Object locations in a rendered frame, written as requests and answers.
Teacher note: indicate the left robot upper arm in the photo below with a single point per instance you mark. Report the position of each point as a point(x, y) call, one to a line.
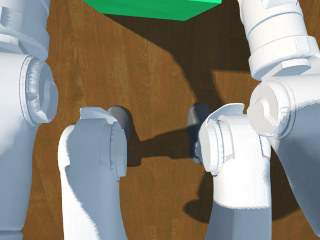
point(28, 98)

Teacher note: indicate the right robot thigh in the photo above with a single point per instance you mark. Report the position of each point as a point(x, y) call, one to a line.
point(242, 201)

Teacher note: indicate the left robot forearm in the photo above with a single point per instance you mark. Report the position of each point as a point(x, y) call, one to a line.
point(23, 27)

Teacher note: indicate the carton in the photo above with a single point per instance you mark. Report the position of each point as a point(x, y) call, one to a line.
point(180, 10)

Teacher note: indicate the right robot upper arm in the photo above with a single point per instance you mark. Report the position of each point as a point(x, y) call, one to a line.
point(286, 110)

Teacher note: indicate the left robot shin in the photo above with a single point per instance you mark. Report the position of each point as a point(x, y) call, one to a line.
point(64, 146)

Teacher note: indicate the right robot forearm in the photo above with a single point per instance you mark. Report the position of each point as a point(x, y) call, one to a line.
point(278, 40)

